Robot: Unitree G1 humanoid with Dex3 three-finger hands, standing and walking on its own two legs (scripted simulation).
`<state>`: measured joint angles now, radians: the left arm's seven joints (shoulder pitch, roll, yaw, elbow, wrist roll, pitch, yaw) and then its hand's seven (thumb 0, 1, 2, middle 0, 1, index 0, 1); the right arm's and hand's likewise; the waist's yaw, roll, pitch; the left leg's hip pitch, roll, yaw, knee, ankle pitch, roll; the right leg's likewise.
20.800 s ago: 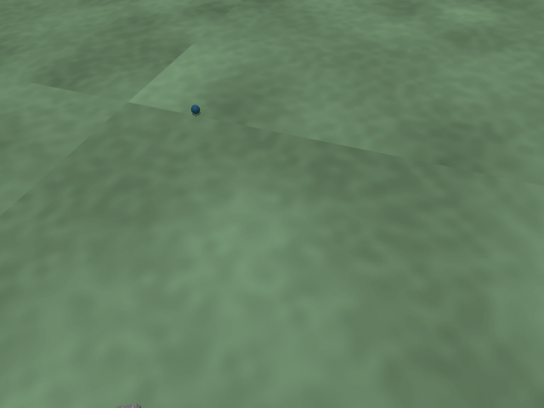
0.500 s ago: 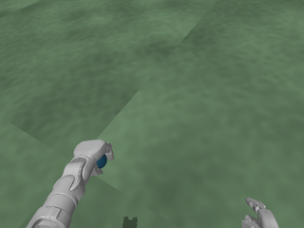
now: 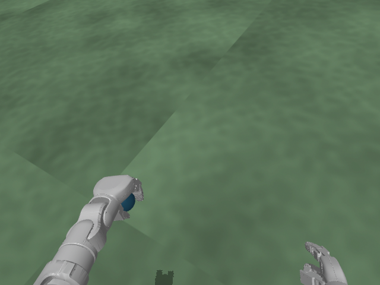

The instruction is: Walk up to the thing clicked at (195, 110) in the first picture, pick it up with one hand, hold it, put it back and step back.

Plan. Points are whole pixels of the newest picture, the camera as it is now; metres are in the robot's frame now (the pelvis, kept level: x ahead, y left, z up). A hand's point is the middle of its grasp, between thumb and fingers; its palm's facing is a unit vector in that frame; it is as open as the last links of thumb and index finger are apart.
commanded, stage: hold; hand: left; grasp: from above
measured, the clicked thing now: (123, 200) +0.31 +0.23 -0.05
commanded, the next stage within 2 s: crouch in 0.26 s
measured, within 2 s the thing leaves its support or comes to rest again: neither
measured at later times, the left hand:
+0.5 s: hand (121, 204) +0.30 +0.22 -0.04, palm faces -0.45 -0.06 -0.89, open 7.0 cm
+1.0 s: hand (140, 219) +0.33 +0.24 -0.23, palm faces -0.42 +0.03 -0.91, open 6.8 cm
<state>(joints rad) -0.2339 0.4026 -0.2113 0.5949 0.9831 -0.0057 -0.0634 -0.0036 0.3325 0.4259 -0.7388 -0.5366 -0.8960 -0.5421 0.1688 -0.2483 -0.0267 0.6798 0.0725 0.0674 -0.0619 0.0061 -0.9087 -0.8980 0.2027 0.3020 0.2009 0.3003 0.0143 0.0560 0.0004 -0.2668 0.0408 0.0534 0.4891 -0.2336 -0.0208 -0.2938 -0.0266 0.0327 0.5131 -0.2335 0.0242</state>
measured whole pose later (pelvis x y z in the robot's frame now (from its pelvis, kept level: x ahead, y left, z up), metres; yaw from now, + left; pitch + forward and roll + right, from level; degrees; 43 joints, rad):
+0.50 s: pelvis +0.01 +0.00 +0.00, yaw +0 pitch +1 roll +0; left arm -0.22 0.39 -0.21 0.62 1.00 -0.01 -0.03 0.00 0.35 0.39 -0.73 -0.54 -0.89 -0.53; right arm 0.18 -0.25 -0.04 0.68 0.07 0.09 -0.06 0.01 -0.90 -0.90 0.20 0.30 0.20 0.30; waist 0.01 0.05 -0.01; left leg -0.25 0.04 0.05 0.48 -0.25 -0.02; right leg -0.28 -0.03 0.03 0.50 -0.24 0.03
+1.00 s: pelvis -0.03 +0.01 -0.12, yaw +1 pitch +23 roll -1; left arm -0.59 0.38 -0.13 1.17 1.17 -0.06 0.35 -0.02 0.35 0.34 -0.77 -0.49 -0.95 -0.48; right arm 0.24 -0.27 -0.09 0.72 -0.01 0.03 -0.01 0.00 -0.90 -0.90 0.20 0.30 0.20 0.30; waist -0.10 0.02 -0.16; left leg -1.18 0.05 -0.01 1.29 -0.51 -0.01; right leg -1.16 -0.02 0.01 1.26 -0.49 0.04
